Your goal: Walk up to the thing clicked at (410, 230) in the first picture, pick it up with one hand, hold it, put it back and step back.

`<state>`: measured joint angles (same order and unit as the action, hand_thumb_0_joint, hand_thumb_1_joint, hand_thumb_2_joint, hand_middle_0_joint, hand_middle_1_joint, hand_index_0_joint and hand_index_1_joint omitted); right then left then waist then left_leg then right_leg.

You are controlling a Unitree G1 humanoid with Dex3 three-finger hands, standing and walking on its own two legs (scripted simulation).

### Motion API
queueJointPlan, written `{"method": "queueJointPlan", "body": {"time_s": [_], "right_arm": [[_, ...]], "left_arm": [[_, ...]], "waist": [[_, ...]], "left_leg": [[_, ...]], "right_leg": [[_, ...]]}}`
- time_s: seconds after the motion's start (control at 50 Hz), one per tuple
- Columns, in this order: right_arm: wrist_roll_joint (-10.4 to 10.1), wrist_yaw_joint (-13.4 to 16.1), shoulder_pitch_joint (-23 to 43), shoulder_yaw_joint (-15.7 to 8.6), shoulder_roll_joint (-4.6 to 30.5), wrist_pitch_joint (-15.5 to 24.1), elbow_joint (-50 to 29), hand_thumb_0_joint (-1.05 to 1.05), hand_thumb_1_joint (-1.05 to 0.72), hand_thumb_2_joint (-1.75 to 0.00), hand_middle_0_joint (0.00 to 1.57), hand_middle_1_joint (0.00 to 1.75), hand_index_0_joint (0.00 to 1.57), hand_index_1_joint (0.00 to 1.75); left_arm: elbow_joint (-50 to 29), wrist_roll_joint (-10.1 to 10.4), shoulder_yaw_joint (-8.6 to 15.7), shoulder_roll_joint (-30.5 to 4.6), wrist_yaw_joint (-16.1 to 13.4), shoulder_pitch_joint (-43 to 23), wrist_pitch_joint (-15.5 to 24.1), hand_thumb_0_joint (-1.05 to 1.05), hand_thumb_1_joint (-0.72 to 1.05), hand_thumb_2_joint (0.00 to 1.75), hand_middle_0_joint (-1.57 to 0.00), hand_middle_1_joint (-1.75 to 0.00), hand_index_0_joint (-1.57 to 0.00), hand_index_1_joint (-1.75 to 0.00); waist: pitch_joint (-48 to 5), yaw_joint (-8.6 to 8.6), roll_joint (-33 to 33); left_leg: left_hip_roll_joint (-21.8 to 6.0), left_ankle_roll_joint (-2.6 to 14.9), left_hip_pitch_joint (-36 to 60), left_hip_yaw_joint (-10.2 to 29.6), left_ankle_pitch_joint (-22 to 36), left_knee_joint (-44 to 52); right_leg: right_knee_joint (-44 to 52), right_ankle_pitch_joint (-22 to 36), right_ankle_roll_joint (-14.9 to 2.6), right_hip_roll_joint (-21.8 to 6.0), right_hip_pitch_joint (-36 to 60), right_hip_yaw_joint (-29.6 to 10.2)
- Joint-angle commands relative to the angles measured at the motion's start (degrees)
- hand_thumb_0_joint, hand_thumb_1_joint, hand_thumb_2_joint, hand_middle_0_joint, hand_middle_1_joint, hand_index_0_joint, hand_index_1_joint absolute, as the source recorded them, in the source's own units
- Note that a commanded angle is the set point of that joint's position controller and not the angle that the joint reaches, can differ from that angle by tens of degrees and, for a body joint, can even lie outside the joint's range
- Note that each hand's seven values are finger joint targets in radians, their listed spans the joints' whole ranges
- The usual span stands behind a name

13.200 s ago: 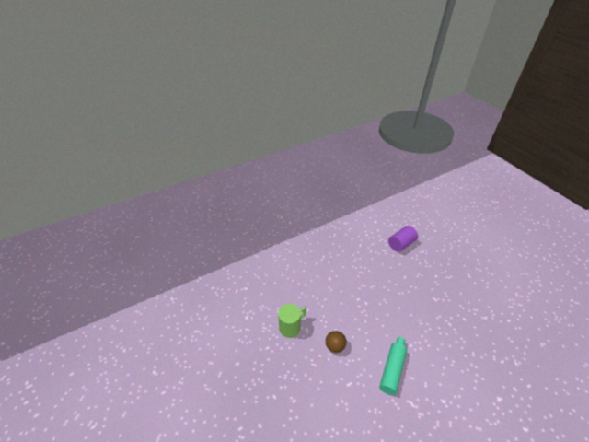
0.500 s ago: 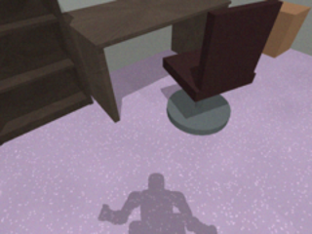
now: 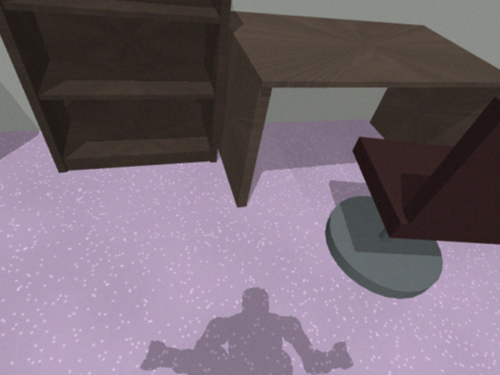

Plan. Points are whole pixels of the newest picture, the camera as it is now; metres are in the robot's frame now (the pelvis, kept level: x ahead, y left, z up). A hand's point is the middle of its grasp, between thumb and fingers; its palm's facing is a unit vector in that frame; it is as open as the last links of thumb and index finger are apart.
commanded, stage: walk up
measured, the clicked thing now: out of the picture -0.09 +1.36 -0.70
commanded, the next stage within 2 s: none
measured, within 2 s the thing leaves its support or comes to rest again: neither
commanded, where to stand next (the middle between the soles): +0.16 -0.07 m, yaw +89 degrees
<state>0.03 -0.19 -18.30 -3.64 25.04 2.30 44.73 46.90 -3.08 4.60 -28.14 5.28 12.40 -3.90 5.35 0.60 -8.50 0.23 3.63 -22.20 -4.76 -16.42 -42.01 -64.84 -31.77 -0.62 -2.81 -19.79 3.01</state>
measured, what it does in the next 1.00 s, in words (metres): steps to the right, turning left: right foot, then left foot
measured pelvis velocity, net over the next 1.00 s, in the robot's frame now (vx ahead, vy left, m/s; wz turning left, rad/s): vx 0.07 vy -0.18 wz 0.89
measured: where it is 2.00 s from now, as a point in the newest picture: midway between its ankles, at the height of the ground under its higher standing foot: outside the picture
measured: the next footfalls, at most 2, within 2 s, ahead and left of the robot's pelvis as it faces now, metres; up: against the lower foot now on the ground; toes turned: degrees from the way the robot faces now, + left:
right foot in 0.36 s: +0.28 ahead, -0.19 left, +0.00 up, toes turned +22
left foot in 0.98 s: +0.01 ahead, -0.08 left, +0.00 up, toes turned +55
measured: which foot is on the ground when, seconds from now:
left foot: down 0.00-0.38, up 0.40-0.96, down 0.98-1.00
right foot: up 0.00-0.34, down 0.36-0.98, up 1.00-1.00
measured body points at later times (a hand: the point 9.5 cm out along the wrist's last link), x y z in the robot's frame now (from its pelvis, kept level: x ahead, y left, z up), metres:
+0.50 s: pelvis +0.11 -0.14 +0.01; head +0.18 -0.14 +0.45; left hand +0.12 +0.19 -0.08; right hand +0.35 -0.40 -0.11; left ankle +0.06 +0.01 -0.65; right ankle +0.24 -0.20 -0.71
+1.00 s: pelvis +0.07 -0.18 +0.00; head +0.05 -0.16 +0.45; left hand -0.16 +0.11 -0.11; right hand +0.39 -0.34 -0.07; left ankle -0.01 -0.11 -0.71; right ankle +0.24 -0.20 -0.70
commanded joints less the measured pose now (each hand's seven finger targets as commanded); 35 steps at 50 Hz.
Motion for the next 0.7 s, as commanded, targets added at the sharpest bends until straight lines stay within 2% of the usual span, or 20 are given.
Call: {"method": "queueJointPlan", "body": {"time_s": [0.0, 0.08, 0.12, 0.16, 0.2, 0.24, 0.28, 0.32, 0.34, 0.36, 0.38, 0.4, 0.44, 0.46, 0.5, 0.58, 0.6, 0.62, 0.64, 0.68], "right_arm": [[-0.3, 3.0, -4.2, -3.6, 16.3, 1.5, -3.5, 0.00, -0.90, -0.90, 0.20, 0.30, 0.20, 0.30], [-0.6, 3.9, -5.7, -3.1, 15.8, 2.6, -3.1, 0.00, -0.90, -0.90, 0.20, 0.30, 0.20, 0.30], [0.0, 3.9, -4.5, -2.9, 15.1, 2.5, -3.6, 0.00, -0.90, -0.90, 0.20, 0.30, 0.20, 0.30], [0.8, 3.5, -2.8, -2.8, 14.6, 2.1, -4.1, 0.00, -0.90, -0.90, 0.20, 0.30, 0.20, 0.30], [1.3, 3.3, -3.1, -3.0, 14.1, 1.5, -4.4, 0.00, -0.90, -0.90, 0.20, 0.30, 0.20, 0.30], [1.4, 3.3, -3.2, -3.3, 14.4, 0.6, -5.2, 0.00, -0.90, -0.90, 0.20, 0.30, 0.20, 0.30], [1.2, 3.5, -0.6, -3.5, 14.1, -0.1, -6.7, 0.00, -0.90, -0.90, 0.20, 0.30, 0.20, 0.30], [0.6, 3.5, 0.2, -3.2, 12.8, -1.2, -7.5, 0.00, -0.90, -0.90, 0.20, 0.30, 0.20, 0.30], [-0.2, 3.6, -1.2, -2.2, 9.1, -1.4, -7.5, 0.00, -0.90, -0.90, 0.20, 0.30, 0.20, 0.30], [-0.3, 3.6, -6.9, -1.0, 4.7, -2.0, -7.6, 0.00, -0.90, -0.90, 0.20, 0.30, 0.20, 0.30], [0.5, 4.5, -10.7, -1.5, 6.4, -2.4, -5.7, 0.00, -0.90, -0.90, 0.20, 0.30, 0.20, 0.30], [0.8, 5.0, -11.0, -2.8, 8.9, -2.6, -5.5, 0.00, -0.90, -0.90, 0.20, 0.30, 0.20, 0.30], [1.0, 3.4, -5.4, -3.8, 11.9, -2.8, -4.3, 0.00, -0.90, -0.90, 0.20, 0.30, 0.20, 0.30], [0.7, 2.3, -5.0, -4.0, 12.1, -3.2, -3.6, 0.00, -0.90, -0.90, 0.20, 0.30, 0.20, 0.30], [1.3, 0.7, -6.5, -3.6, 10.5, -3.8, -3.3, 0.00, -0.90, -0.90, 0.20, 0.30, 0.20, 0.30], [1.7, -0.9, -1.6, -3.4, 10.4, -4.5, -4.2, 0.00, -0.90, -0.90, 0.20, 0.30, 0.20, 0.30], [1.9, -1.1, 0.1, -3.4, 10.8, -4.7, -4.8, 0.00, -0.90, -0.90, 0.20, 0.30, 0.20, 0.30], [1.9, -1.4, 0.9, -3.5, 11.0, -4.8, -4.6, 0.00, -0.90, -0.90, 0.20, 0.30, 0.20, 0.30], [2.2, -1.7, 2.0, -3.5, 10.8, -4.8, -5.0, 0.00, -0.90, -0.90, 0.20, 0.30, 0.20, 0.30], [2.3, -2.2, 1.8, -3.6, 10.9, -4.9, -4.4, 0.00, -0.90, -0.90, 0.20, 0.30, 0.20, 0.30]], "left_arm": [[-7.5, 1.1, 2.7, -10.5, 0.1, -1.8, 2.6, 0.00, 0.90, 0.90, -0.20, -0.30, -0.20, -0.30], [-7.3, 1.0, 3.5, -10.3, 0.4, -1.1, 0.5, 0.00, 0.90, 0.90, -0.20, -0.30, -0.20, -0.30], [-7.7, 1.5, 3.1, -8.5, -0.4, -1.7, 0.2, 0.00, 0.90, 0.90, -0.20, -0.30, -0.20, -0.30], [-8.3, 2.4, 2.6, -6.1, -1.5, -3.3, 0.5, 0.00, 0.90, 0.90, -0.20, -0.30, -0.20, -0.30], [-9.3, 3.2, 1.9, -4.4, -2.3, -6.2, 1.0, 0.00, 0.90, 0.90, -0.20, -0.30, -0.20, -0.30], [-10.1, 3.6, 1.7, -4.8, -3.0, -7.9, 1.6, 0.00, 0.90, 0.90, -0.20, -0.30, -0.20, -0.30], [-9.7, 4.0, 1.7, -5.2, -3.5, -7.2, 2.4, 0.00, 0.90, 0.90, -0.20, -0.30, -0.20, -0.30], [-7.5, 3.6, 2.2, -5.6, -4.1, -2.9, 3.0, 0.00, 0.90, 0.90, -0.20, -0.30, -0.20, -0.30], [-6.6, 3.0, 2.9, -8.0, -4.4, 0.5, 3.2, 0.00, 0.90, 0.90, -0.20, -0.30, -0.20, -0.30], [-7.2, 2.0, 3.5, -12.0, -4.8, 0.5, 3.3, 0.00, 0.90, 0.90, -0.20, -0.30, -0.20, -0.30], [-9.4, 1.6, 3.2, -11.2, -4.5, -5.9, 2.8, 0.00, 0.90, 0.90, -0.20, -0.30, -0.20, -0.30], [-10.1, 1.7, 4.1, -12.6, -4.3, -10.4, 2.4, 0.00, 0.90, 0.90, -0.20, -0.30, -0.20, -0.30], [-9.5, 1.3, 3.1, -9.6, -3.9, -10.3, 3.1, 0.00, 0.90, 0.90, -0.20, -0.30, -0.20, -0.30], [-9.0, 1.2, 2.8, -8.8, -4.2, -11.3, 3.4, 0.00, 0.90, 0.90, -0.20, -0.30, -0.20, -0.30], [-8.1, 1.5, 3.1, -8.3, -4.5, -10.6, 3.7, 0.00, 0.90, 0.90, -0.20, -0.30, -0.20, -0.30], [-8.1, 1.7, 3.8, -8.6, -4.6, -5.0, 4.7, 0.00, 0.90, 0.90, -0.20, -0.30, -0.20, -0.30], [-8.2, 1.6, 4.1, -9.4, -4.6, -3.9, 5.0, 0.00, 0.90, 0.90, -0.20, -0.30, -0.20, -0.30], [-8.0, 1.7, 4.2, -9.6, -4.6, -2.6, 5.2, 0.00, 0.90, 0.90, -0.20, -0.30, -0.20, -0.30], [-8.2, 1.5, 4.6, -10.2, -4.6, -2.2, 5.3, 0.00, 0.90, 0.90, -0.20, -0.30, -0.20, -0.30], [-8.1, 1.7, 4.9, -10.4, -4.8, -1.2, 5.7, 0.00, 0.90, 0.90, -0.20, -0.30, -0.20, -0.30]], "waist": [[-3.1, -0.28, 13.1], [-2.9, 1.42, 10.9], [-1.3, 2.01, 12.0], [-0.6, 2.07, 15.9], [-1.3, 0.99, 20.0], [-4.1, 0.05, 21.6], [-7.4, 0.56, 21.4], [-9.8, 3.13, 17.5], [-13.0, 4.76, 9.2], [-16.8, 2.77, -7.3], [-13.8, -0.40, -6.1], [-14.9, -0.61, -12.3], [-7.3, -0.11, -8.4], [-6.4, -0.24, -7.5], [-7.1, -0.12, -6.0], [-5.3, 2.71, -3.2], [-4.5, 3.18, -2.4], [-4.3, 3.76, -1.1], [-4.2, 3.98, -0.9], [-4.9, 4.23, 0.8]], "left_leg": [[-14.9, 8.88, 16.4, 32.9, -8.2, 26.9], [-10.1, 6.12, 10.9, 26.4, 0.3, 25.0], [-8.0, 5.11, 6.2, 23.6, 11.6, 23.6], [-5.9, 5.24, 3.4, 20.7, 27.6, 20.1], [-4.6, 5.80, 3.4, 20.1, 42.0, 15.4], [-4.1, 6.02, 5.2, 21.6, 45.5, 11.2], [-3.5, 4.35, 5.3, 24.1, 40.3, 7.6], [-1.4, 1.39, 0.7, 25.8, 29.0, 2.2], [1.7, -0.73, -3.1, 23.0, 14.4, -5.1], [6.8, -1.97, -12.8, 14.6, -14.3, -13.9], [3.8, -2.57, -12.8, 12.0, -17.1, -19.2], [1.2, -2.98, -13.0, 8.4, -17.7, -23.5], [0.1, -3.12, -11.4, 9.4, -11.9, -25.2], [-0.4, -3.12, -9.5, 9.1, -9.2, -26.4], [-0.9, -3.20, -10.3, 8.4, -5.4, -26.3], [-2.1, -4.40, -13.9, 6.8, -3.9, -19.7], [-2.8, -4.89, -14.5, 7.2, -4.7, -17.8], [-3.0, -4.94, -14.6, 7.1, -4.6, -16.4], [-4.0, -5.21, -14.9, 6.8, -5.3, -14.4], [-4.8, -5.02, -13.7, 6.4, -4.8, -12.7]], "right_leg": [[-1.6, 6.6, 0.53, -4.6, -19.6, -10.1], [0.4, 15.8, 2.00, -2.9, -15.8, -8.9], [2.7, 18.3, 2.37, -1.5, -14.0, -7.5], [6.0, 18.0, 2.27, -0.5, -11.3, -5.7], [10.2, 16.9, 1.50, 1.0, -9.2, -4.0], [15.4, 16.7, 0.72, 2.1, -6.9, -3.5], [23.7, 17.0, -0.34, 2.7, -1.0, -4.7], [35.5, 26.0, -1.67, 2.4, 9.1, -5.3], [39.0, 29.9, -3.47, -3.9, 16.4, -11.6], [40.1, 31.7, -4.82, -19.8, 23.7, -24.3], [41.6, 26.4, -5.80, -22.0, 17.0, -25.1], [44.4, 18.6, -9.41, -25.3, 14.7, -29.2], [45.3, 13.2, -7.88, -18.1, 5.9, -23.7], [44.3, 12.8, -7.03, -14.9, 4.0, -18.0], [43.1, 9.6, -6.97, -13.3, 6.7, -11.6], [47.4, 6.9, -6.10, -16.5, 13.1, -10.4], [48.3, 6.5, -6.67, -18.0, 13.9, -11.0], [48.9, 7.0, -5.41, -18.7, 15.3, -10.5], [49.3, 7.2, -6.35, -20.1, 16.0, -10.3], [50.4, 6.6, -4.59, -20.9, 17.3, -8.1]]}}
